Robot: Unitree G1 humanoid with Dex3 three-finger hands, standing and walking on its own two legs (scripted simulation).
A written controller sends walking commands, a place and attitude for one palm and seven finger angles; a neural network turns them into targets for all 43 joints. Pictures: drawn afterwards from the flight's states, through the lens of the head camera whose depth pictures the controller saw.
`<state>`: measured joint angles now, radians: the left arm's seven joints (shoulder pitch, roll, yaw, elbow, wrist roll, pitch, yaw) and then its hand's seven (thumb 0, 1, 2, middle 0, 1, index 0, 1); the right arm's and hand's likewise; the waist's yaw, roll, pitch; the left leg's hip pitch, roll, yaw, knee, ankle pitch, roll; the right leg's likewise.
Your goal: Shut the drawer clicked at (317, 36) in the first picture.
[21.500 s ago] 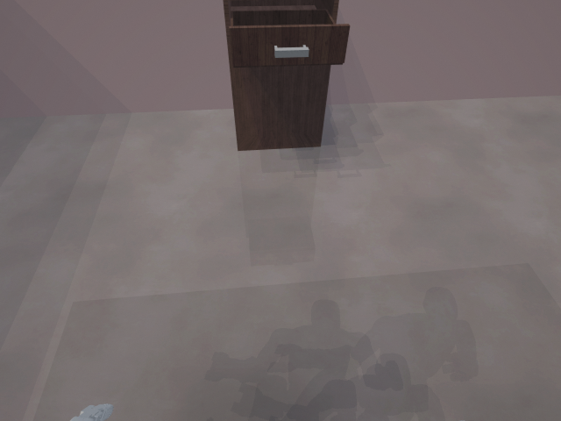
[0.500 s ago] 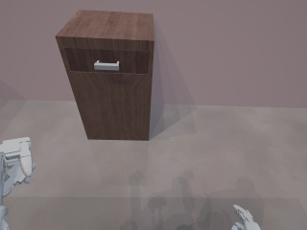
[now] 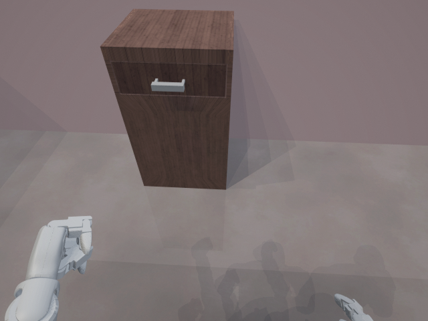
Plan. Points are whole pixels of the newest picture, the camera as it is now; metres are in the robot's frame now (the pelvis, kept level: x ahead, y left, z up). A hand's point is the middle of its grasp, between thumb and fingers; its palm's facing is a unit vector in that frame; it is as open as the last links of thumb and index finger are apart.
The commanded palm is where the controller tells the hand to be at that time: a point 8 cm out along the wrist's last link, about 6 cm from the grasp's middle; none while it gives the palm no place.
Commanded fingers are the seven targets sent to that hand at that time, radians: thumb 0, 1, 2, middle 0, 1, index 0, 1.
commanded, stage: let the arm hang, fingers relaxed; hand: left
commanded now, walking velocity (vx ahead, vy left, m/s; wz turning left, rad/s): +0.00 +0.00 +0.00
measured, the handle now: (169, 83) +0.97 +0.18 -0.05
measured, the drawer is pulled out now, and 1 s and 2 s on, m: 0.00 0.00 0.00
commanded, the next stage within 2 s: look to check the result in 1.00 s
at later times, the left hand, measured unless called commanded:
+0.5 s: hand out of the picture -0.01 +0.21 -0.16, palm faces -0.02 -0.96 -0.29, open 5.5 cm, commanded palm none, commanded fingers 0.00 0.90 0.90 -0.20 -0.30 -0.20 -0.30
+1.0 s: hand out of the picture +0.08 +0.20 -0.15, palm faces -0.05 -0.96 -0.26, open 7.3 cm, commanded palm none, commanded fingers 0.00 0.90 0.90 -0.20 -0.30 -0.20 -0.30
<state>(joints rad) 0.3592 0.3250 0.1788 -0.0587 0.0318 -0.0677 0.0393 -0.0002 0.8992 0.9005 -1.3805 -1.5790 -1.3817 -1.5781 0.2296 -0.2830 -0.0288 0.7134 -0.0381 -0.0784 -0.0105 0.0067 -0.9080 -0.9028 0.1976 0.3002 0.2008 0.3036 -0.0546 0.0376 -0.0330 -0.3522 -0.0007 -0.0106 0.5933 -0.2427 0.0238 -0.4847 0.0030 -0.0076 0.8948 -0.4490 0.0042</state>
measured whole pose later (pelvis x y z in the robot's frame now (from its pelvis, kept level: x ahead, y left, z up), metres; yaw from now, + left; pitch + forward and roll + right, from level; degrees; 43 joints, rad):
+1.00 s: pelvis +0.01 -0.01 +0.01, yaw -2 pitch -2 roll +0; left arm 0.14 0.24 0.01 1.10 0.01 -0.01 0.01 0.00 0.91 0.90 -0.20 -0.31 -0.20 -0.30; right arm 0.19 -0.23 -0.03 1.10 -0.02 0.00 -0.01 0.00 -0.91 -0.90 0.20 0.30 0.20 0.30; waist -0.02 0.01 0.06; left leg -0.20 0.00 0.01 0.42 -0.19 0.00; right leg -0.20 -0.01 0.06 0.42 -0.19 0.03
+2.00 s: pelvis +0.04 -0.02 +0.02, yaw -2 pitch -2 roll +0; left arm 0.11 0.30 0.02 1.12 0.01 -0.01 0.01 0.00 0.91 0.90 -0.20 -0.30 -0.20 -0.30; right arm 0.12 -0.30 -0.02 1.13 -0.02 0.00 -0.01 0.00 -0.91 -0.90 0.20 0.30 0.20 0.30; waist -0.02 0.00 0.06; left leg -0.12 0.01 0.01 0.34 -0.19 -0.01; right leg -0.13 0.00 0.06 0.35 -0.20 0.02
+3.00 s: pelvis +0.04 -0.02 +0.02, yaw -2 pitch -2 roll +0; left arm 0.11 0.33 0.01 1.12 0.01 -0.01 0.00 0.00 0.91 0.90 -0.20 -0.30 -0.20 -0.30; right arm 0.11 -0.32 -0.02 1.13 -0.02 -0.01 -0.01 0.00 -0.91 -0.90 0.20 0.30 0.20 0.30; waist -0.02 -0.01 0.06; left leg -0.10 0.02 0.01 0.32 -0.18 -0.01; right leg -0.11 0.00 0.06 0.32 -0.19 0.02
